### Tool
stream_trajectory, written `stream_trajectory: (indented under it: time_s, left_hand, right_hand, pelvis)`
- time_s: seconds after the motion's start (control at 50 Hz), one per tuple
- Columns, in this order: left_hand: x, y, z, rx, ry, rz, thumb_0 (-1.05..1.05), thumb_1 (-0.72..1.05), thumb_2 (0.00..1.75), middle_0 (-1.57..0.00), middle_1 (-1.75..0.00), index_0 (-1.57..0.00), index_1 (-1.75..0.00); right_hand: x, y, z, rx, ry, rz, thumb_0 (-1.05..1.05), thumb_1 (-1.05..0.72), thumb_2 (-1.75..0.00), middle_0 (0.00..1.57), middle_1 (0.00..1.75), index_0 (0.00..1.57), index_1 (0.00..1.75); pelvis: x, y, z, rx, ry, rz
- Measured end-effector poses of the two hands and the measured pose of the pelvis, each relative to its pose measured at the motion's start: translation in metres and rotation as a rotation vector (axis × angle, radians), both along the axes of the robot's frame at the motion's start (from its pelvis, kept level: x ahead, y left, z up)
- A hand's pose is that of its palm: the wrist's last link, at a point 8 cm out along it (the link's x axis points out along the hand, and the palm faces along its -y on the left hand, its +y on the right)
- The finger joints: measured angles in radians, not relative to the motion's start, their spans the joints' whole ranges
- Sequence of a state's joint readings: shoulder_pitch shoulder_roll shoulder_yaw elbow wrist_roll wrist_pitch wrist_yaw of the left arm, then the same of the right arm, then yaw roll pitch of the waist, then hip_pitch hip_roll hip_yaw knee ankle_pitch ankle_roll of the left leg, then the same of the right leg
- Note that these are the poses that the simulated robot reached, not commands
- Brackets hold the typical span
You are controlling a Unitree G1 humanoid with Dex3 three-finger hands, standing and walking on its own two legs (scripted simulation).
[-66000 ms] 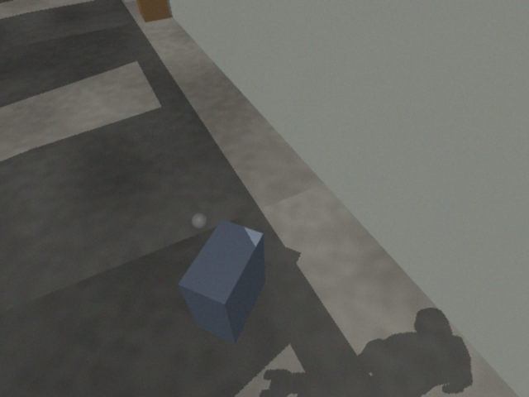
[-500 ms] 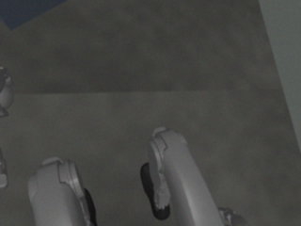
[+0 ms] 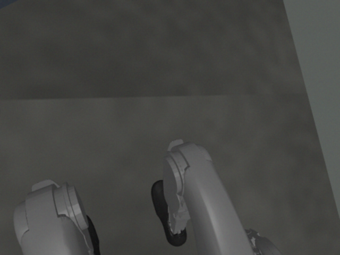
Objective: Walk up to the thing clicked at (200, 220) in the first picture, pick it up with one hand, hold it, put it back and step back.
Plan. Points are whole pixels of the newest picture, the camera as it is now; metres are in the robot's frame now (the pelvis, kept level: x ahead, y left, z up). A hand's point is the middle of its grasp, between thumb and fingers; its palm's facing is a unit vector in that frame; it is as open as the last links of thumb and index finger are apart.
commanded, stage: rest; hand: left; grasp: from above
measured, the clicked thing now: out of the picture +0.50 +0.31 -0.21
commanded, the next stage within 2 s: open in 1.68 s
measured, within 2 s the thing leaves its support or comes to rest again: rests again in 1.74 s
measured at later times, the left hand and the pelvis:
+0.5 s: hand out of the picture +0.49 +0.29 -0.23, palm faces -0.47 -0.10 -0.88, open 9.5 cm; pelvis +0.00 +0.00 -0.01, yaw -2 degrees
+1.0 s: hand out of the picture +0.49 +0.29 -0.24, palm faces -0.46 -0.10 -0.88, open 9.5 cm; pelvis +0.00 +0.00 -0.01, yaw -4 degrees
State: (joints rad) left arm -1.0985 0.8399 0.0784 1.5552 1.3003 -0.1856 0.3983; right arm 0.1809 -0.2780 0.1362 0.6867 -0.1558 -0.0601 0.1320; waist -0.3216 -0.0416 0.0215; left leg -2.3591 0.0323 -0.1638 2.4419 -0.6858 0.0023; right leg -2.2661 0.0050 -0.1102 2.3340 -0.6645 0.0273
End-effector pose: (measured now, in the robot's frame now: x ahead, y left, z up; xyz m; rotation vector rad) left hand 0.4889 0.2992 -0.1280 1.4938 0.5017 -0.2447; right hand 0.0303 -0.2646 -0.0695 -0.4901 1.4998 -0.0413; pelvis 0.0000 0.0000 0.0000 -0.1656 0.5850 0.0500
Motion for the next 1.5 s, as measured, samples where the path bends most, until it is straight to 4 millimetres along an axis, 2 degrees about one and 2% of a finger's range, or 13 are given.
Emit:
stream_trajectory:
  time_s: [0.24, 0.5, 0.86, 1.26, 1.5]
  left_hand:
    - [0.005, 0.0, -0.019, 0.016, 0.021, 0.031, 0.0, 0.04, 0.49, -0.6, -0.69, -0.71, -0.68]
    - [0.007, -0.006, -0.04, -0.011, 0.016, 0.022, 0.0, 0.03, 0.5, -0.6, -0.69, -0.71, -0.68]
    - [0.005, -0.002, -0.05, 0.001, 0.016, 0.033, 0.0, 0.04, 0.48, -0.61, -0.68, -0.73, -0.66]
    - [0.01, -0.008, -0.061, -0.004, -0.002, 0.037, 0.0, 0.04, 0.46, -0.61, -0.68, -0.73, -0.65]
    - [0.01, -0.008, -0.07, -0.006, 0.019, 0.045, 0.0, 0.04, 0.45, -0.62, -0.67, -0.74, -0.64]
  right_hand:
    - [-0.007, 0.008, -0.008, 0.028, 0.019, 0.013, 0.0, -0.91, -0.89, 0.2, 0.3, 0.2, 0.3]
    - [-0.005, 0.006, -0.002, 0.022, 0.032, 0.053, 0.0, -0.91, -0.89, 0.2, 0.3, 0.2, 0.3]
    - [-0.001, 0.011, 0.003, 0.026, 0.011, 0.103, 0.0, -0.91, -0.9, 0.2, 0.3, 0.2, 0.3]
    - [-0.01, 0.019, 0.007, 0.044, 0.02, 0.126, 0.0, -0.92, -0.9, 0.2, 0.3, 0.2, 0.3]
    - [-0.009, 0.017, 0.009, 0.055, 0.029, 0.156, 0.0, -0.92, -0.9, 0.2, 0.3, 0.2, 0.3]
  pelvis:
    - [0.002, 0.001, -0.008, -0.01, -0.001, -0.012]
    - [0.005, 0.0, -0.011, -0.023, -0.019, -0.024]
    - [0.003, 0.003, -0.014, -0.041, -0.039, -0.031]
    - [0.001, 0.005, -0.017, -0.055, -0.057, -0.041]
    - [0.001, 0.004, -0.017, -0.056, -0.068, -0.046]
